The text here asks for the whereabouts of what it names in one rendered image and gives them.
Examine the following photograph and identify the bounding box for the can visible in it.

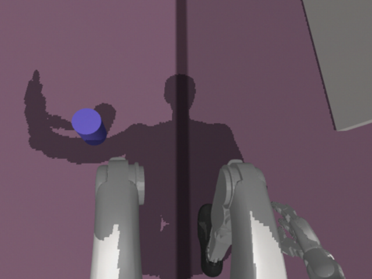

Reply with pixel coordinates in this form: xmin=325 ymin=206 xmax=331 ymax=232
xmin=71 ymin=108 xmax=107 ymax=145

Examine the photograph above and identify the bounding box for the right robot foot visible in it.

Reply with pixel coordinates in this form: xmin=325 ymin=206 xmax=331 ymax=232
xmin=198 ymin=203 xmax=223 ymax=277

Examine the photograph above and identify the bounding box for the right robot arm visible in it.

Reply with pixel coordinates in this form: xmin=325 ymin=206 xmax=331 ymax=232
xmin=303 ymin=248 xmax=345 ymax=279

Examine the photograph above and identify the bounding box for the right robot hand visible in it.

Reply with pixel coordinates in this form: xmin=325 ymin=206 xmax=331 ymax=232
xmin=271 ymin=202 xmax=323 ymax=259

